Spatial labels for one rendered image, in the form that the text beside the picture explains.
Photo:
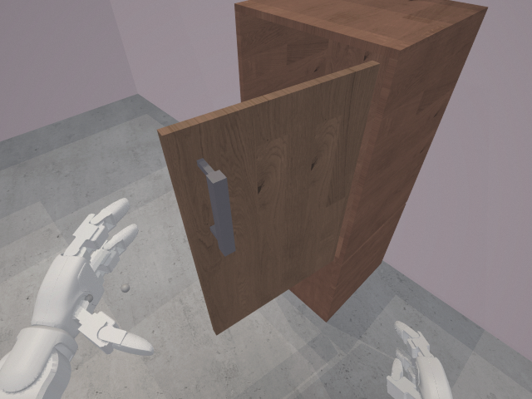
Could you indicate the cupboard door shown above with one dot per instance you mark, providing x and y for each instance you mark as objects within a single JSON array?
[{"x": 289, "y": 158}]

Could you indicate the robot left hand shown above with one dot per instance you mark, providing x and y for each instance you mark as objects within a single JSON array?
[{"x": 61, "y": 298}]

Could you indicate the robot right hand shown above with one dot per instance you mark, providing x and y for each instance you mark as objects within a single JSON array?
[{"x": 425, "y": 372}]

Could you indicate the robot left forearm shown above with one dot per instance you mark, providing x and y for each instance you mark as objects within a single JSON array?
[{"x": 38, "y": 366}]

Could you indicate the handle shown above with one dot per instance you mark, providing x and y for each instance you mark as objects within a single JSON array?
[{"x": 219, "y": 199}]

